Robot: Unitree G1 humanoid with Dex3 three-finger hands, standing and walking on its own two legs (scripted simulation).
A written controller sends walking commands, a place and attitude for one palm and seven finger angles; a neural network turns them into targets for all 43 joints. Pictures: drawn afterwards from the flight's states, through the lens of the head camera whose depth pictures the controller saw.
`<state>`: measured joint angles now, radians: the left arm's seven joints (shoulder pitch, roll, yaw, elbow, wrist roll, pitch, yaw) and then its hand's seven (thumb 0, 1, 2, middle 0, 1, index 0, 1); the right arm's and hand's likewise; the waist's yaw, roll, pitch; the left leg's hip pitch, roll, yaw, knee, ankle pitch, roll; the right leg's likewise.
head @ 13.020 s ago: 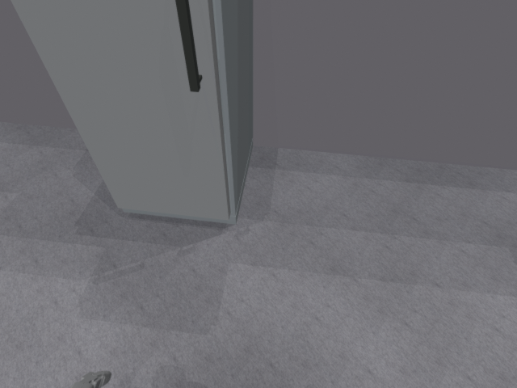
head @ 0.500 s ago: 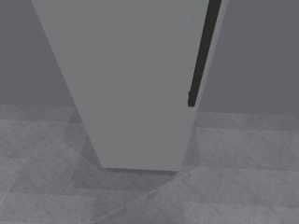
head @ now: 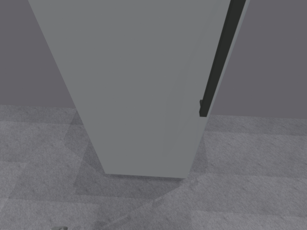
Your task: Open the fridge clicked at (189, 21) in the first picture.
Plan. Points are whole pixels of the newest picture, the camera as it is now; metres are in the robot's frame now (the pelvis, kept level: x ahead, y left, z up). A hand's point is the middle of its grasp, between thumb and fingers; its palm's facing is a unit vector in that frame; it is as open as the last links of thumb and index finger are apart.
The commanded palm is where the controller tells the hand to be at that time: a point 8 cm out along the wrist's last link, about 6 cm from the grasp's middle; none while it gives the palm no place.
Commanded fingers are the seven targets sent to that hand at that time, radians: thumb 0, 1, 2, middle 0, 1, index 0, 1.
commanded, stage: look again from close up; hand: right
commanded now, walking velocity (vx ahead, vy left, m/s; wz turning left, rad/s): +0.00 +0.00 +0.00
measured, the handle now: (217, 55) +0.51 -0.14 +0.21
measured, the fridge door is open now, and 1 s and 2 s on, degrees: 0 0 0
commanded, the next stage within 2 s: raise the hand to about handle height in 0.36 s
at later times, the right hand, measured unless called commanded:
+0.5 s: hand out of the picture +0.09 -0.23 -0.15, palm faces +0.06 +0.95 -0.32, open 7.3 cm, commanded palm +0.11 -0.27 -0.07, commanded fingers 0.00 -0.83 -0.87 0.20 0.34 0.20 0.34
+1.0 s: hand (259, 222) +0.17 -0.23 -0.01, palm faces +0.07 +1.00 -0.05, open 9.2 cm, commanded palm +0.14 -0.28 +0.01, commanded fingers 0.00 -0.25 -0.62 0.25 0.72 0.25 0.72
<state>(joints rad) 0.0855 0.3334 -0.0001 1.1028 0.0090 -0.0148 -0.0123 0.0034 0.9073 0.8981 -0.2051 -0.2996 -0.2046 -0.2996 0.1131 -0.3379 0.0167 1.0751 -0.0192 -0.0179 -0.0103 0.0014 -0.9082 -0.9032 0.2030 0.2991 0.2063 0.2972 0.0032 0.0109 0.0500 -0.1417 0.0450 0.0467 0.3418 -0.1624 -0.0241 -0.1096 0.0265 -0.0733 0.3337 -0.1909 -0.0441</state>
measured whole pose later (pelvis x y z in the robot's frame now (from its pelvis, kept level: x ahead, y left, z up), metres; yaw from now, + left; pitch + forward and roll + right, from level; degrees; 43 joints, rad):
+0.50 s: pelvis +0.01 +0.01 +0.00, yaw +0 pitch -2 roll +0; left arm 0.14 0.32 0.01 1.08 0.01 -0.01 0.01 0.00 0.91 0.90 -0.21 -0.30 -0.20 -0.30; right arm 0.18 -0.31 -0.08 0.98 0.01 0.01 0.00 0.00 -0.91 -0.90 0.20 0.30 0.21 0.30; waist 0.00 0.00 0.05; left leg -0.13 0.02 0.05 0.34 -0.17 0.00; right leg -0.10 0.00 -0.07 0.34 -0.20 -0.02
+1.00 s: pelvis -0.02 +0.03 -0.07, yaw -2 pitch +7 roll +2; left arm 0.21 0.26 -0.02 0.57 -0.03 -0.30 0.05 0.01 0.91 0.90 -0.20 -0.30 -0.20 -0.30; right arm 0.31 -0.32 -0.38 0.10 0.38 -0.35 0.50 0.01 -0.47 -0.72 0.23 0.58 0.24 0.58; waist -0.06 0.00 -0.06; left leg -0.66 0.01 0.13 0.98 -0.44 0.04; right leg -0.69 -0.05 0.02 1.05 -0.49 0.00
